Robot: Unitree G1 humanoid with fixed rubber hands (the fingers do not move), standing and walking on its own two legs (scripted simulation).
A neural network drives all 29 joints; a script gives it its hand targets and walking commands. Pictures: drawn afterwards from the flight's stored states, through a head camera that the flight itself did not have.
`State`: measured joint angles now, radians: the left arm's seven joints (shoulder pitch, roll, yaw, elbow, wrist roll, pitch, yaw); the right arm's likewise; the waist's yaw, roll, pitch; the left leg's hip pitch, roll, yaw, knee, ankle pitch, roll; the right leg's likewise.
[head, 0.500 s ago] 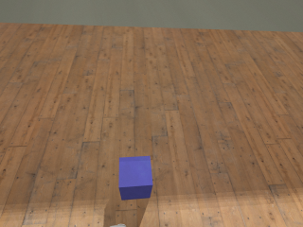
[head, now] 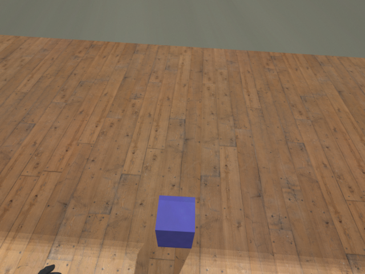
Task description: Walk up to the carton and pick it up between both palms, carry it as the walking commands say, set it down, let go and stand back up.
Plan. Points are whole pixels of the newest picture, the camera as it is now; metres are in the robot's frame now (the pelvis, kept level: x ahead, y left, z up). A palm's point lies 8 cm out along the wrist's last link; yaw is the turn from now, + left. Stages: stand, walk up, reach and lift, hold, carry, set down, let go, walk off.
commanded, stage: walk up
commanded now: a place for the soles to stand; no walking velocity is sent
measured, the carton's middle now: (175, 222) +0.48 +0.02 -0.63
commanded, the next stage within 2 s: none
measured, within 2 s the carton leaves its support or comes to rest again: neither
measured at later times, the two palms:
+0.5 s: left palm out of the picture +0.11 +0.30 -0.10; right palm out of the picture +0.11 -0.30 -0.10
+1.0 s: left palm out of the picture +0.10 +0.31 -0.10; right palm out of the picture +0.14 -0.30 -0.10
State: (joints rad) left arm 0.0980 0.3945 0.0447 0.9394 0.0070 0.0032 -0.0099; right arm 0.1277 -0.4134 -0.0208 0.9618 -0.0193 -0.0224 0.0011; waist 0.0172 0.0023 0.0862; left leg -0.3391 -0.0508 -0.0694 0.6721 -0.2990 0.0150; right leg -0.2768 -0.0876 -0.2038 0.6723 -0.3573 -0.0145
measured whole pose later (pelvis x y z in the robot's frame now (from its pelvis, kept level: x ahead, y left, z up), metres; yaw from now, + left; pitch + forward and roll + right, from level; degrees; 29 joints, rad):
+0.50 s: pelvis +0.01 +0.00 +0.01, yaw +3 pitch -2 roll -1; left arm 0.04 0.36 0.06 1.02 0.01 0.02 -0.01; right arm 0.11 -0.38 -0.01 1.02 -0.01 -0.01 0.00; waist 0.01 0.01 0.10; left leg -0.27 -0.06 -0.11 0.55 -0.24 0.01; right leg -0.18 -0.07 -0.22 0.53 -0.31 -0.02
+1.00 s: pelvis +0.02 +0.00 +0.01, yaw +5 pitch -2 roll -1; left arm 0.07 0.37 0.06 0.98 0.01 0.02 -0.01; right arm 0.14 -0.39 -0.01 0.97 -0.01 -0.01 -0.01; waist 0.01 0.01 0.11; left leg -0.28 -0.07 -0.10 0.61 -0.29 0.02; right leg -0.17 -0.08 -0.23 0.58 -0.36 -0.01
